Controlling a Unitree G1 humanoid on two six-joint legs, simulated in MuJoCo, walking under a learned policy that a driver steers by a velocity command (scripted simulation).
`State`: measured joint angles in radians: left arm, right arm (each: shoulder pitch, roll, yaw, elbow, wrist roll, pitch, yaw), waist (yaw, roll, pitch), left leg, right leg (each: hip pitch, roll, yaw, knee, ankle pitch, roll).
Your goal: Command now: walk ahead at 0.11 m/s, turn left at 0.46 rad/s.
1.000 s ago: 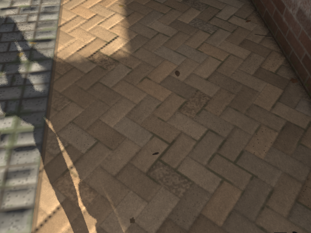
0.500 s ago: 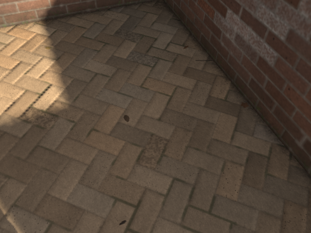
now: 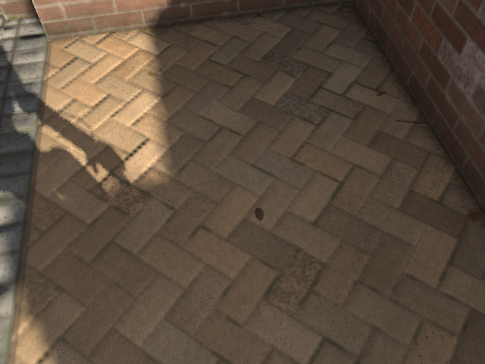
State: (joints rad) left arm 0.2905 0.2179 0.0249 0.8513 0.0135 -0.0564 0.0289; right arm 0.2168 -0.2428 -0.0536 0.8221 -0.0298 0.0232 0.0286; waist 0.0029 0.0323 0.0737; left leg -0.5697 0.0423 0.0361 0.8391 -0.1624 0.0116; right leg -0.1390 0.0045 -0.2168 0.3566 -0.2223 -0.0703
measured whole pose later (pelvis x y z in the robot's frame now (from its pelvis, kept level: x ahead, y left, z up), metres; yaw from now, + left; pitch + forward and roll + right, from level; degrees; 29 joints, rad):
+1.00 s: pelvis +0.03 -0.01 +0.00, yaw +23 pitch -1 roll +0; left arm 0.23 0.23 0.02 0.84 0.01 0.01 0.02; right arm 0.20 -0.23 -0.02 0.86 -0.01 0.03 -0.02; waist 0.02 -0.01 0.04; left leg -0.13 -0.05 -0.06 0.41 -0.25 0.02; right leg -0.19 0.01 -0.01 0.44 -0.23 -0.02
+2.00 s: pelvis +0.03 -0.01 +0.00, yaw +23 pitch -2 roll +0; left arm 0.27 0.16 0.00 1.16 0.01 0.00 0.04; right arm 0.28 -0.16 0.02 1.15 -0.01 0.00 -0.04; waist 0.00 0.00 0.03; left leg -0.12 -0.05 -0.05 0.39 -0.24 0.03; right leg -0.18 0.01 0.01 0.40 -0.20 -0.01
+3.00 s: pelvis +0.11 +0.00 -0.02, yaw +23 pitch +0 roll +0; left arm 0.34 0.16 0.03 1.06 0.02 -0.07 0.00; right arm 0.47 -0.17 -0.04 1.13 -0.01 -0.04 -0.03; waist -0.02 0.03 -0.01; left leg -0.09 -0.03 -0.09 0.52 -0.44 0.03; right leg -0.22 0.04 -0.04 0.58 -0.35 -0.09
